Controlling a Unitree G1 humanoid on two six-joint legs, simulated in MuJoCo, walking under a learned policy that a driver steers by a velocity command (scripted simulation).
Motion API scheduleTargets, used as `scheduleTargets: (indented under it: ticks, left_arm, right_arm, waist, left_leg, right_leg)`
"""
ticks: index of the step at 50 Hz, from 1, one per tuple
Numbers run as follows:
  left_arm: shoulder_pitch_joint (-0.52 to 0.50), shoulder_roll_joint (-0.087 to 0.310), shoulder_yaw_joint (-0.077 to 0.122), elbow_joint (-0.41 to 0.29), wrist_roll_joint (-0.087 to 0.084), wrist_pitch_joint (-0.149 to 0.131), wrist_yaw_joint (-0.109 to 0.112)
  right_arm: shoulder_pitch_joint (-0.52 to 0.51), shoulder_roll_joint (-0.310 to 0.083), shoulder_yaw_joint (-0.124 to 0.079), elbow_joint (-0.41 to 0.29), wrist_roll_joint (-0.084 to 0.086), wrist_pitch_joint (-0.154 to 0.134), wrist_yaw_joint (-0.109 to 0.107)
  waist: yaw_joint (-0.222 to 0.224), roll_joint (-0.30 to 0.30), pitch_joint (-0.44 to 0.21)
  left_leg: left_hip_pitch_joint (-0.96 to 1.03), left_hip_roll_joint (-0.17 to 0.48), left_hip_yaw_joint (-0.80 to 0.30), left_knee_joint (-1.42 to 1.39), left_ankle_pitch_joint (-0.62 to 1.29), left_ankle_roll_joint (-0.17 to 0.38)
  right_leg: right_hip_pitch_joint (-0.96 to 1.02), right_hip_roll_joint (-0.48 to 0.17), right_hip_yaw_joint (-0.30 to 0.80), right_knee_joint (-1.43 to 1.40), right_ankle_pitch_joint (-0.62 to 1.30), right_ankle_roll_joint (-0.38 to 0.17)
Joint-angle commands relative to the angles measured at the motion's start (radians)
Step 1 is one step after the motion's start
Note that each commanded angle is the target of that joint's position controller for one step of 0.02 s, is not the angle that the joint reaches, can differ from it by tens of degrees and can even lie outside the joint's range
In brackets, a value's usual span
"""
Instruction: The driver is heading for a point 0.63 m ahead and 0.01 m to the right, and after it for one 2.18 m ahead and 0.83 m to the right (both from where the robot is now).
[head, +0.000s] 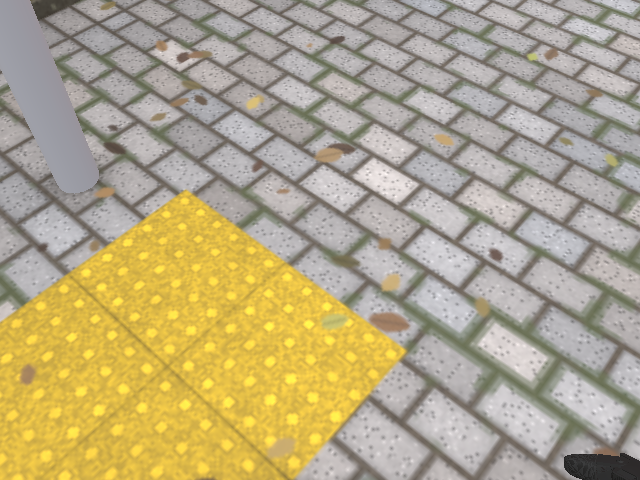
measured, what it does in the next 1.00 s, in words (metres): goes down: right foot 0.04 m lower, then left foot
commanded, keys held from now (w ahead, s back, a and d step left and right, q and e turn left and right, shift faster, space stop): w+e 0.06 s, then w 0.40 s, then w+q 0.28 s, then w+e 0.26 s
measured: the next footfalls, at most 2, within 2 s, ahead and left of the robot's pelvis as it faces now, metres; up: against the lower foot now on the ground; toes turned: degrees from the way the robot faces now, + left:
right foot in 0.46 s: +0.38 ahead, -0.18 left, -0.04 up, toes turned -9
left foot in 0.96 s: +0.74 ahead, +0.00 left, -0.04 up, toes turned -2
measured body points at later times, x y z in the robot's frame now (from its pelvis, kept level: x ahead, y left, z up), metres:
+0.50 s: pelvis +0.28 -0.07 -0.04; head +0.32 -0.09 +0.41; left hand +0.56 +0.12 -0.10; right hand +0.21 -0.36 -0.17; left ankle +0.09 +0.11 -0.68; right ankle +0.34 -0.17 -0.77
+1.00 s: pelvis +0.57 -0.08 -0.05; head +0.62 -0.09 +0.40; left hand +0.55 +0.19 -0.18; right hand +0.81 -0.31 -0.13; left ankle +0.70 +0.00 -0.77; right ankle +0.35 -0.18 -0.74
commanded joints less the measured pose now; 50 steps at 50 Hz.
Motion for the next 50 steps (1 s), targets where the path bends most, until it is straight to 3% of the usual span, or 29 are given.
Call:
scheduleTargets:
  ticks: [1, 2, 4, 7, 9, 13, 16, 19, 21, 22, 23, 24, 25, 26, 27, 28, 29, 30, 32, 34, 36, 38, 41, 44, 46, 47, 48, 49, 50]
  left_arm:
    - [-0.075, 0.132, 0.032, -0.116, 0.013, -0.019, -0.002]
    - [-0.066, 0.115, 0.032, -0.120, 0.006, -0.017, -0.008]
    - [-0.069, 0.076, 0.024, -0.125, -0.002, -0.008, -0.011]
    - [-0.141, 0.039, 0.007, -0.151, 0.012, -0.010, -0.012]
    - [-0.179, 0.027, -0.003, -0.151, 0.017, -0.022, -0.021]
    - [-0.300, 0.037, -0.003, -0.163, 0.012, -0.050, -0.048]
    - [-0.403, 0.024, -0.013, -0.198, 0.004, -0.056, -0.067]
    - [-0.413, 0.051, -0.005, -0.202, -0.001, -0.052, -0.080]
    - [-0.306, 0.092, 0.016, -0.167, 0.006, -0.050, -0.075]
    - [-0.180, 0.120, 0.035, -0.124, 0.014, -0.051, -0.068]
    - [-0.040, 0.157, 0.051, -0.082, 0.024, -0.046, -0.057]
    - [0.045, 0.234, 0.055, -0.060, 0.031, -0.039, -0.040]
    - [0.109, 0.236, 0.053, -0.075, 0.039, -0.039, -0.051]
    - [0.120, 0.181, 0.050, -0.046, 0.030, -0.035, -0.058]
    - [0.044, 0.151, 0.037, -0.042, 0.028, -0.040, -0.055]
    - [-0.053, 0.115, 0.021, -0.051, 0.036, -0.047, -0.053]
    - [-0.111, 0.090, 0.014, -0.054, 0.041, -0.058, -0.054]
    - [-0.129, 0.072, 0.012, -0.040, 0.042, -0.066, -0.053]
    - [-0.127, 0.076, 0.018, -0.007, 0.039, -0.079, -0.047]
    - [-0.116, 0.080, 0.023, 0.019, 0.042, -0.090, -0.034]
    - [-0.129, 0.076, 0.020, 0.028, 0.051, -0.097, -0.020]
    - [-0.113, 0.082, 0.017, 0.043, 0.047, -0.095, -0.009]
    - [0.015, 0.114, 0.022, 0.113, 0.015, -0.080, -0.005]
    - [0.055, 0.132, 0.028, 0.149, 0.008, -0.053, -0.009]
    - [0.034, 0.157, 0.034, 0.157, 0.009, -0.040, -0.003]
    - [0.017, 0.165, 0.034, 0.161, 0.009, -0.035, -0.001]
    - [0.001, 0.148, 0.026, 0.156, 0.016, -0.036, 0.001]
    - [0.005, 0.096, 0.009, 0.122, 0.030, -0.045, 0.001]
    - [0.153, -0.027, -0.026, 0.139, 0.021, -0.063, -0.014]
  right_arm:
    - [0.127, -0.092, -0.028, -0.017, -0.009, 0.009, -0.013]
    - [0.121, -0.086, -0.025, -0.009, -0.017, 0.005, -0.016]
    - [0.131, -0.083, -0.027, 0.014, -0.007, -0.008, -0.016]
    - [0.162, -0.129, -0.038, 0.049, 0.000, -0.016, -0.013]
    - [0.159, -0.149, -0.040, 0.063, 0.005, -0.010, -0.014]
    - [0.222, -0.166, -0.039, 0.094, 0.021, -0.003, -0.015]
    - [0.288, -0.181, -0.040, 0.126, 0.033, 0.019, -0.020]
    - [0.313, -0.210, -0.049, 0.144, 0.034, 0.045, -0.031]
    - [0.304, -0.234, -0.055, 0.147, 0.036, 0.059, -0.034]
    - [0.291, -0.227, -0.050, 0.147, 0.038, 0.065, -0.035]
    - [0.297, -0.179, -0.032, 0.141, 0.021, 0.060, -0.036]
    - [0.372, -0.034, 0.009, 0.122, -0.037, 0.044, -0.022]
    - [0.452, -0.071, 0.020, 0.115, 0.026, 0.009, -0.009]
    - [0.303, -0.152, -0.006, 0.091, 0.068, -0.004, -0.013]
    - [0.199, -0.163, -0.007, 0.057, 0.069, -0.004, -0.022]
    - [0.179, -0.155, -0.006, 0.063, 0.050, 0.008, -0.033]
    - [0.197, -0.153, -0.010, 0.059, 0.034, 0.022, -0.036]
    - [0.228, -0.132, -0.010, 0.068, 0.033, 0.040, -0.034]
    - [0.238, -0.074, 0.002, 0.062, 0.034, 0.061, -0.032]
    - [0.198, -0.063, 0.002, 0.043, 0.030, 0.064, -0.030]
    - [0.133, -0.077, -0.006, 0.019, 0.028, 0.053, -0.024]
    - [0.027, -0.040, 0.008, -0.012, 0.018, 0.045, -0.011]
    - [-0.095, 0.007, 0.029, -0.064, 0.014, 0.041, 0.009]
    - [-0.160, -0.028, 0.022, -0.095, 0.016, 0.026, 0.025]
    - [-0.105, -0.074, 0.004, -0.088, 0.014, 0.019, 0.027]
    - [-0.014, -0.107, -0.013, -0.066, 0.011, 0.018, 0.020]
    - [0.155, -0.160, -0.038, -0.020, 0.007, 0.019, 0.008]
    - [0.336, -0.236, -0.062, 0.014, -0.014, 0.025, -0.011]
    - [0.353, -0.248, -0.059, 0.028, -0.014, 0.030, -0.009]
  waist:
    - [-0.089, 0.082, -0.071]
    - [-0.067, 0.107, -0.062]
    - [-0.058, 0.127, -0.045]
    - [-0.062, 0.081, -0.019]
    - [-0.066, 0.075, -0.018]
    - [-0.110, 0.066, 0.004]
    - [-0.143, 0.069, 0.053]
    - [-0.133, 0.081, 0.058]
    - [-0.072, 0.075, -0.004]
    - [0.000, 0.051, -0.087]
    - [0.061, 0.037, -0.179]
    - [0.012, -0.250, -0.295]
    - [0.046, -0.289, -0.490]
    - [0.099, -0.107, -0.397]
    - [0.077, -0.068, -0.240]
    - [0.026, -0.002, -0.157]
    - [-0.019, -0.022, -0.115]
    - [-0.051, -0.045, -0.098]
    - [-0.075, -0.043, -0.074]
    - [-0.073, -0.023, -0.041]
    - [-0.067, -0.031, 0.001]
    - [-0.029, -0.022, 0.032]
    - [0.011, -0.007, 0.056]
    - [0.010, -0.012, 0.064]
    - [-0.044, -0.054, 0.009]
    - [-0.102, -0.072, -0.054]
    - [-0.183, -0.078, -0.163]
    - [-0.231, 0.025, -0.325]
    - [-0.156, 0.256, -0.506]
  left_leg:
    - [0.402, 0.334, -0.418, -0.283, -0.103, 0.159]
    - [0.348, 0.309, -0.345, -0.303, -0.037, 0.153]
    - [0.307, 0.286, -0.255, -0.345, 0.035, 0.168]
    - [0.306, 0.299, -0.187, -0.383, 0.149, 0.201]
    - [0.306, 0.270, -0.106, -0.391, 0.213, 0.194]
    - [0.348, 0.249, -0.022, -0.348, 0.238, 0.165]
    - [0.415, 0.272, -0.029, -0.313, 0.180, 0.145]
    - [0.489, 0.312, -0.049, -0.224, 0.240, 0.129]
    - [0.522, 0.305, -0.037, -0.052, 0.452, 0.115]
    - [0.483, 0.266, 0.007, 0.117, 0.534, 0.091]
    - [0.267, 0.224, 0.035, 0.361, 0.370, 0.055]
    - [-0.085, 0.111, 0.033, 0.746, -0.473, 0.013]
    - [-0.323, 0.008, -0.126, 0.972, -0.556, -0.017]
    - [-0.425, 0.058, -0.152, 0.977, -0.464, -0.021]
    - [-0.455, 0.097, -0.116, 0.942, -0.371, -0.023]
    - [-0.409, 0.134, -0.105, 0.906, -0.283, -0.034]
    - [-0.348, 0.156, -0.121, 0.848, -0.213, -0.040]
    - [-0.299, 0.173, -0.133, 0.824, -0.187, -0.038]
    - [-0.303, 0.183, -0.135, 0.812, -0.175, -0.036]
    - [-0.357, 0.182, -0.170, 0.744, -0.064, -0.036]
    - [-0.337, 0.153, -0.160, 0.537, 0.111, -0.039]
    - [-0.227, 0.119, -0.073, 0.267, 0.285, -0.032]
    - [-0.218, 0.095, -0.015, 0.093, 0.278, -0.015]
    - [-0.284, 0.081, -0.015, 0.000, 0.158, 0.020]
    - [-0.170, 0.041, 0.001, -0.033, 0.080, 0.046]
    - [-0.017, 0.010, 0.028, -0.053, 0.086, 0.068]
    - [0.270, 0.036, 0.004, -0.024, 0.171, 0.103]
    - [0.653, 0.244, -0.232, 0.033, 0.223, 0.177]
    - [0.919, 0.478, -0.691, -0.077, 0.068, 0.322]
  right_leg:
    - [-0.419, -0.128, -0.005, 0.142, 0.128, 0.011]
    - [-0.373, -0.153, -0.006, 0.110, 0.150, 0.006]
    - [-0.357, -0.166, -0.027, 0.040, 0.150, 0.005]
    - [-0.398, -0.165, -0.027, -0.111, 0.221, 0.014]
    - [-0.362, -0.159, -0.054, -0.247, 0.346, 0.012]
    - [-0.315, -0.148, -0.089, -0.446, 0.598, 0.001]
    - [-0.328, -0.140, -0.098, -0.602, 0.596, -0.011]
    - [-0.301, -0.122, -0.104, -0.665, 0.490, -0.027]
    - [-0.171, -0.095, -0.129, -0.699, 0.415, -0.061]
    - [0.018, -0.063, -0.175, -0.748, 0.477, -0.088]
    - [0.314, -0.122, -0.132, -0.670, 0.552, -0.117]
    - [0.644, -0.332, 0.097, -0.500, 0.885, -0.162]
    - [0.845, -0.499, 0.488, -0.605, 0.684, -0.358]
    - [0.761, -0.465, 0.441, -0.724, 0.519, -0.332]
    - [0.613, -0.419, 0.323, -0.764, 0.501, -0.283]
    - [0.447, -0.391, 0.238, -0.796, 0.563, -0.253]
    - [0.323, -0.370, 0.181, -0.817, 0.645, -0.245]
    - [0.257, -0.346, 0.122, -0.838, 0.680, -0.222]
    - [0.186, -0.338, 0.041, -0.882, 0.717, -0.207]
    - [0.180, -0.329, -0.038, -0.913, 0.759, -0.188]
    - [0.148, -0.264, -0.153, -0.950, 0.739, -0.144]
    - [0.097, -0.202, -0.244, -0.971, 0.701, -0.105]
    - [0.212, -0.248, -0.184, -0.976, 0.727, -0.128]
    - [0.391, -0.307, -0.123, -0.899, 0.802, -0.152]
    - [0.440, -0.315, -0.098, -0.812, 0.999, -0.136]
    - [0.424, -0.296, -0.110, -0.713, 1.135, -0.120]
    - [0.303, -0.247, -0.137, -0.530, 1.102, -0.090]
    - [0.003, -0.156, -0.177, -0.203, 0.755, -0.048]
    - [-0.305, -0.001, -0.076, 0.114, -0.123, -0.006]
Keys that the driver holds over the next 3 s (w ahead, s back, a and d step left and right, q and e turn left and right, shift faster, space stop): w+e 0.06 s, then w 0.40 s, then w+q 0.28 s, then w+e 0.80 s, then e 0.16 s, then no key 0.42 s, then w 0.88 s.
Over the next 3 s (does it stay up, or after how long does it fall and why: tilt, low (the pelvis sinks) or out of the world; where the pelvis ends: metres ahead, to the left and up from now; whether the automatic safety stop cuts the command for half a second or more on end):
stays up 1.33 -0.44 -0.04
